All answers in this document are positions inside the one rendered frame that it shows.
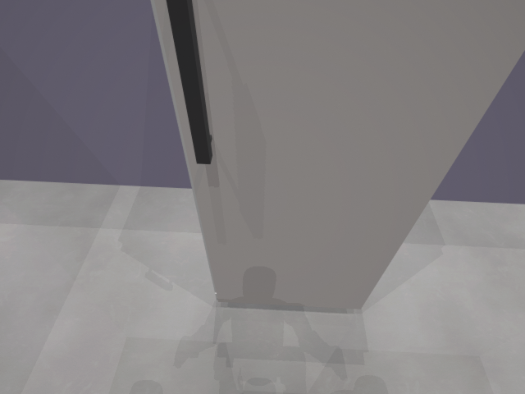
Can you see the handle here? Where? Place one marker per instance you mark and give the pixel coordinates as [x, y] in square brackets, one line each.
[181, 15]

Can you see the fridge door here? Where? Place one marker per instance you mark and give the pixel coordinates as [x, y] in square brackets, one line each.
[333, 123]

